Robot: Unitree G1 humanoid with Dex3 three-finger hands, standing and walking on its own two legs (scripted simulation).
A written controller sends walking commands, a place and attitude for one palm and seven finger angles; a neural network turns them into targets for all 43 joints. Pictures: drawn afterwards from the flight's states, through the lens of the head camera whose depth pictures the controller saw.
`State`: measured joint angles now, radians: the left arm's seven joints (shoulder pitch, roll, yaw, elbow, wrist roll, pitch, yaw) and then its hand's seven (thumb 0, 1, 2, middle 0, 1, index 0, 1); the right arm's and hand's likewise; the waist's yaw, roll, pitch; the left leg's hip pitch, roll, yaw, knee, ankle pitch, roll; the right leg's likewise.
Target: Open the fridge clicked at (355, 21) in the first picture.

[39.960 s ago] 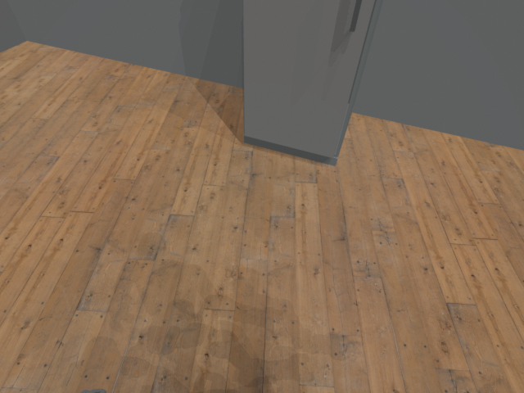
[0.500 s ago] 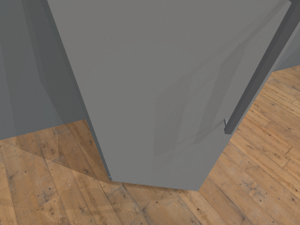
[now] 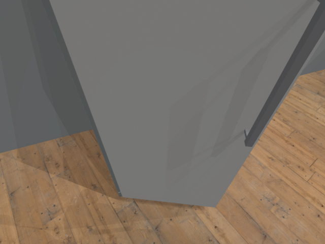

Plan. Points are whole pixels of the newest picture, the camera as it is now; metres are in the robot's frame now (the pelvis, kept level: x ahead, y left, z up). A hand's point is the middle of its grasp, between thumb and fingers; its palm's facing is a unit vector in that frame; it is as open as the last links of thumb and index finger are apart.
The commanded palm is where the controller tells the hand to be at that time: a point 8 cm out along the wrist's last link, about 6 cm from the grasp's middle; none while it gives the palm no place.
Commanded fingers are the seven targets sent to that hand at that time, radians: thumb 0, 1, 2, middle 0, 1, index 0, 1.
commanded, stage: look again from close up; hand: right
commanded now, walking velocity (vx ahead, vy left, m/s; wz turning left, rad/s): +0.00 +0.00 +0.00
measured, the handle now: (274, 89) +0.42 -0.23 +0.19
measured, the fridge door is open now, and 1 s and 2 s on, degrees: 27 27 27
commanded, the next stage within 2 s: raise the hand to about handle height in 0.32 s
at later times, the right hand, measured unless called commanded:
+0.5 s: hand out of the picture +0.04 -0.18 -0.15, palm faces +0.17 +0.96 -0.23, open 7.3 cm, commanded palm +0.11 -0.21 -0.06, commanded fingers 0.00 -0.78 -0.85 0.21 0.38 0.21 0.38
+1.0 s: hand out of the picture +0.14 -0.20 +0.01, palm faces +0.18 +0.98 -0.08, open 9.5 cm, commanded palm +0.13 -0.24 +0.02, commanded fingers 0.00 -0.20 -0.60 0.25 0.75 0.25 0.75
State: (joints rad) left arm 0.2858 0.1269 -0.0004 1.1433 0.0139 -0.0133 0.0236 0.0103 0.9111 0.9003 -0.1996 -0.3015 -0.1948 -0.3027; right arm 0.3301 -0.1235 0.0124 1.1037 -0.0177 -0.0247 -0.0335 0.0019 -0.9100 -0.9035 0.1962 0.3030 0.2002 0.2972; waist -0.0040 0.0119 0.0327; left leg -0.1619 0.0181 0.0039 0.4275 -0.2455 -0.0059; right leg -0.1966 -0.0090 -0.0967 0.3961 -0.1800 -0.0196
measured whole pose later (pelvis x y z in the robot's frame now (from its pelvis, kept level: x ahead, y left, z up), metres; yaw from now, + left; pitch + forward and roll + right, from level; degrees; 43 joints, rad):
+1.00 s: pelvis -0.02 +0.03 -0.07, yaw -6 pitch +6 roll +2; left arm 0.16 0.24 -0.05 0.50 -0.01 -0.23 0.04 0.01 0.90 0.90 -0.20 -0.30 -0.20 -0.30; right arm 0.47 -0.25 -0.16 -0.13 0.26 -0.36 0.24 0.01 -0.42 -0.70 0.23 0.61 0.23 0.61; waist -0.07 -0.02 -0.09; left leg -0.58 0.00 0.14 0.99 -0.51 0.04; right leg -0.70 -0.04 0.05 1.03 -0.43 0.01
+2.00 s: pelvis -0.01 +0.01 -0.01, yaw -4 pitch -4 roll +1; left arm 0.20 0.25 -0.12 0.65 -0.06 -0.24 0.10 0.02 0.90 0.90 -0.21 -0.30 -0.20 -0.30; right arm -0.13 -0.48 -0.44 0.09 0.33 0.17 0.42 -0.01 0.49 -0.31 0.30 1.20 0.30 1.19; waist -0.08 -0.05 -0.01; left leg -0.14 0.02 0.08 0.50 -0.29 0.00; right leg -0.23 -0.01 -0.02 0.53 -0.23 -0.01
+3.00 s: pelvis +0.00 +0.01 -0.01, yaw -4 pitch -3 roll +1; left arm 0.21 0.28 -0.09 0.64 -0.07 -0.22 0.12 0.02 0.90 0.90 -0.20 -0.30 -0.20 -0.30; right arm -0.23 -0.48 -0.43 0.23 0.31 0.18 0.43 -0.01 0.50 -0.30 0.30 1.20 0.30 1.20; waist -0.05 -0.04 -0.01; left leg -0.16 0.01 0.07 0.51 -0.30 0.01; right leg -0.25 -0.01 -0.02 0.53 -0.24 -0.01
